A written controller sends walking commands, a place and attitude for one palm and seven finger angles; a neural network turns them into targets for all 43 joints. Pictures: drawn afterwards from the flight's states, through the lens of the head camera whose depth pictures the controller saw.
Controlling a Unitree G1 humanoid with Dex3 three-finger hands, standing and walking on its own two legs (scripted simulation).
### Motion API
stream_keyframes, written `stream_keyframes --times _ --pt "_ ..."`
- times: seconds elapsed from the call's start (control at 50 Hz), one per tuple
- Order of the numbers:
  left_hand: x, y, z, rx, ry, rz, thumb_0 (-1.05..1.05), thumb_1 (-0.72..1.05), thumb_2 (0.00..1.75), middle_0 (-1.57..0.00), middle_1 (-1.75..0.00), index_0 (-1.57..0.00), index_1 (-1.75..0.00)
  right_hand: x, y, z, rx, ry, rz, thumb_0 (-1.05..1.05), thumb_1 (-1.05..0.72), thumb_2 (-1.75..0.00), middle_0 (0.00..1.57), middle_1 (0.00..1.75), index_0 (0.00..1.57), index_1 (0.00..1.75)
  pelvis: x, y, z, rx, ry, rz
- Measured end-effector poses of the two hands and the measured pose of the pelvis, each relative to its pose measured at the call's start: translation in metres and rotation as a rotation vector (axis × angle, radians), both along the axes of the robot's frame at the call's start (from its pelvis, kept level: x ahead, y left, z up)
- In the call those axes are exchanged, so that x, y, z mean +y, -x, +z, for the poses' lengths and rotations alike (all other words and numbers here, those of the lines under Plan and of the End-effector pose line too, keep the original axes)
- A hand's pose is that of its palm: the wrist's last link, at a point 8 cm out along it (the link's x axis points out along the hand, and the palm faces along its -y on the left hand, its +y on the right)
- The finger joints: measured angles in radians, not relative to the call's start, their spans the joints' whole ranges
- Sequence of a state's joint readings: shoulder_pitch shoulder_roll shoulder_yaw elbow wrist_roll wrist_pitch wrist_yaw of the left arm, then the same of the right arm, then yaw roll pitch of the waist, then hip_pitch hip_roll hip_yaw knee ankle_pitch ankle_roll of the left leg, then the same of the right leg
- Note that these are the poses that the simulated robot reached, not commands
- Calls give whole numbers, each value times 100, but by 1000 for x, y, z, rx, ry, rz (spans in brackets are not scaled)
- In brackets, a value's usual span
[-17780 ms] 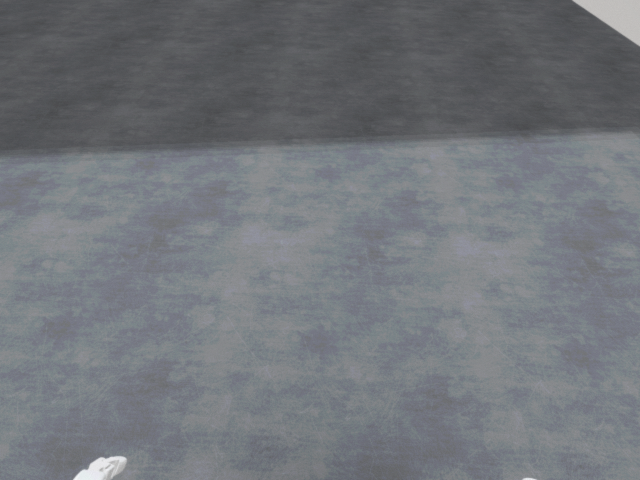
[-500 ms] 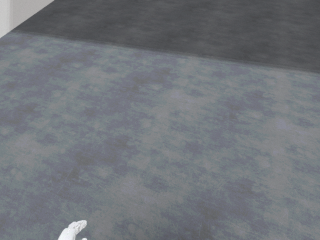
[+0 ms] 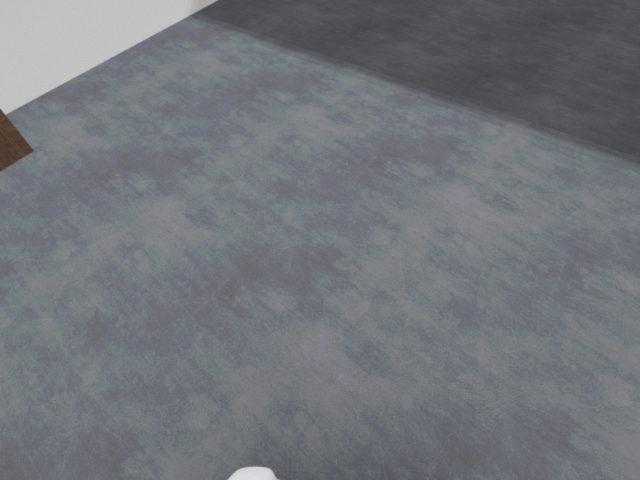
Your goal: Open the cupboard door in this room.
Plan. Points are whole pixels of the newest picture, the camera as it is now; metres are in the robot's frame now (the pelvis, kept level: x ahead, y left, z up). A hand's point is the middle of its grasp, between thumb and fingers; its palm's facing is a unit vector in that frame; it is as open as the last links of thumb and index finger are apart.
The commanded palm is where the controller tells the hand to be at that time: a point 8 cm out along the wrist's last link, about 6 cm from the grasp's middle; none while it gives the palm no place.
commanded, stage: turn or walk to find it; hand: left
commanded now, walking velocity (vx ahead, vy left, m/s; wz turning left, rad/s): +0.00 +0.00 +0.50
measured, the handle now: out of the picture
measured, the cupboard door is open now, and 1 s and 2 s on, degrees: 0 0 0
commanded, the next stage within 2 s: none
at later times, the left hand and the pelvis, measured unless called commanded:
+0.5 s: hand out of the picture +0.06 +0.23 -0.16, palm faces +0.23 -0.93 -0.27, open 7.4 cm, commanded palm none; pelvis +0.00 +0.00 -0.01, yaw +14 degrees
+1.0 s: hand out of the picture -0.09 +0.18 -0.17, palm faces +0.53 -0.81 -0.25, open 7.4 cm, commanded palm none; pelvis +0.00 -0.01 +0.00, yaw +31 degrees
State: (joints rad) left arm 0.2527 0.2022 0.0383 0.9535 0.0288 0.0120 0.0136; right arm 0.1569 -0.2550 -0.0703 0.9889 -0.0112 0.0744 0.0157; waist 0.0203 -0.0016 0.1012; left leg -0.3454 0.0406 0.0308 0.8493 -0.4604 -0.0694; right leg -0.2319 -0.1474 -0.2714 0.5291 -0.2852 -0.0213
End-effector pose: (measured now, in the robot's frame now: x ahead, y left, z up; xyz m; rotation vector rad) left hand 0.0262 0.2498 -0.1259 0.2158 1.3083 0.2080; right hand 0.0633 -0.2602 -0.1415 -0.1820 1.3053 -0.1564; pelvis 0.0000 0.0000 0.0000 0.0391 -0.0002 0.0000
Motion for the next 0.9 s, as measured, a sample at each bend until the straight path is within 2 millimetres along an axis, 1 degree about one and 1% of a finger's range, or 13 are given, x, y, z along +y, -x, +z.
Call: stream_keyframes --times 0.1,0.14,0.18,0.28,0.36,0.42,0.48,0.52,0.56,0.64,0.74,0.82,0.9 --pt "37 40 -25 56 13 97 0 91 89 -20 -30 -20 -30 30 -53 7 -131 41 115 1 -91 -90 20 30 20 30 23 3 -15 8 30 57" --pt "48 48 -28 81 11 119 1 91 89 -20 -30 -20 -30 42 -64 14 -164 46 147 1 -91 -90 20 30 20 30 28 5 -14 -1 27 66" --pt "53 49 -26 80 13 141 1 91 89 -20 -30 -20 -30 51 -70 21 -179 50 170 1 -91 -90 20 30 20 30 31 5 -9 -6 37 86" --pt "57 34 -15 -2 21 164 1 91 89 -20 -30 -20 -30 66 -72 26 -167 33 210 1 -91 -90 20 30 20 30 34 5 -1 -9 43 133" --pt "52 17 -8 -64 12 170 1 91 89 -20 -30 -20 -30 67 -68 20 -142 8 220 1 -91 -90 20 30 21 30 30 3 0 -5 37 170" --pt "44 1 -3 -105 1 169 1 91 89 -20 -30 -20 -30 61 -61 11 -109 -11 220 1 -91 -90 20 30 21 30 22 2 -1 -1 31 199" --pt "31 -13 2 -148 -16 167 1 91 89 -20 -30 -20 -30 48 -54 -1 -68 -28 219 1 -91 -90 20 30 21 30 9 -1 -5 5 22 232" --pt "21 -19 5 -180 -34 169 1 91 89 -20 -30 -20 -30 38 -51 -12 -43 -42 219 1 -91 -90 20 30 21 30 -1 -3 -10 10 11 253" --pt "10 -18 9 -199 -50 175 0 91 89 -20 -30 -20 -30 27 -50 -20 -17 -49 224 1 -91 -90 20 30 21 30 -9 -4 -11 0 21 285" --pt "-8 -2 19 -195 -58 229 0 91 89 -20 -30 -20 -30 13 -53 -18 29 -49 260 1 -91 -90 20 30 20 30 -19 -5 -4 -8 -4 332" --pt "-24 27 20 -147 -50 303 0 91 89 -20 -30 -20 -30 6 -63 -14 53 -46 314 1 -91 -90 20 30 20 30 -26 -8 2 -11 -16 392" --pt "-34 55 15 -111 -32 370 0 91 89 -20 -30 -20 -30 11 -76 -10 63 -31 373 1 -91 -90 20 30 20 30 -27 -8 3 -12 -18 435" --pt "-38 91 6 -64 -10 446 0 90 89 -20 -30 -21 -30 30 -97 -6 37 -19 447 1 -91 -90 20 30 20 30 -23 -4 1 -16 -11 480"
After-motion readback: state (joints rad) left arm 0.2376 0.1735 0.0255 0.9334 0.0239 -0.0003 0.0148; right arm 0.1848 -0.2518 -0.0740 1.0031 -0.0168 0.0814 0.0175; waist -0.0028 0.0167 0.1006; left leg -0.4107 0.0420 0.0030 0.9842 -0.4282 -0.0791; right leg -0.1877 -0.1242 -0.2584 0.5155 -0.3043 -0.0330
